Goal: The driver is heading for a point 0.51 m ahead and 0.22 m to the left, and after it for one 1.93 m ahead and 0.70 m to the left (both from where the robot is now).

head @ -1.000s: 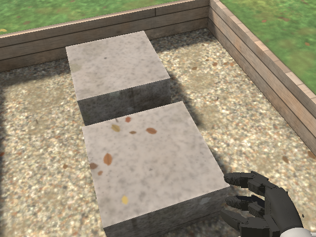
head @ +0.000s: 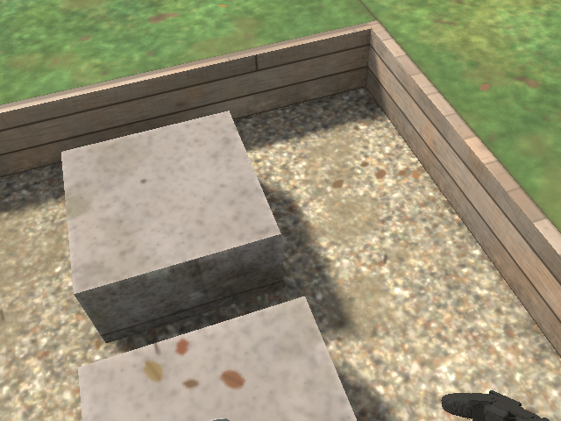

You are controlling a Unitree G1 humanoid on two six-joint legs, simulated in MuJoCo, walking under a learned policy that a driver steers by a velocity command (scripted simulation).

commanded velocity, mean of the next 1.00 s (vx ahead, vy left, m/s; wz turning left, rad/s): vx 0.35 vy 0.00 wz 0.52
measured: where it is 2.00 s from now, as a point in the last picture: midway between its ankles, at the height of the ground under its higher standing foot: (254, 403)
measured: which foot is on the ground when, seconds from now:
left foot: up 0.00-0.14, down 0.16-0.74, up 0.76-1.00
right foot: down 0.00-0.14, up 0.16-0.72, down 0.74-1.00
